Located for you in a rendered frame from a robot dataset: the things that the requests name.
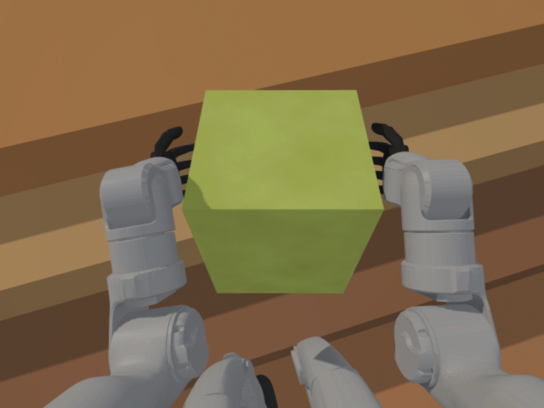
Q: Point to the carton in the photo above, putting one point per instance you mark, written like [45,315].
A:
[282,194]

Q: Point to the left robot hand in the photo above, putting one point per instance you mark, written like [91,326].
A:
[163,143]

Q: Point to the robot left forearm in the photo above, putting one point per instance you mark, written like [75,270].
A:
[137,205]

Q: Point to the robot left shin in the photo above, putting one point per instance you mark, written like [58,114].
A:
[259,399]

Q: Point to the robot right forearm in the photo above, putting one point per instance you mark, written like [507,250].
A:
[436,201]

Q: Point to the right robot hand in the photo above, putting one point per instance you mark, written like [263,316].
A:
[396,145]

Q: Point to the right robot upper arm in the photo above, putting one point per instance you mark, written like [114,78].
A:
[452,352]

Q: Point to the right robot thigh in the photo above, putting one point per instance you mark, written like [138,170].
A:
[333,382]

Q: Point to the left robot upper arm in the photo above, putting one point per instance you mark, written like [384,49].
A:
[154,353]

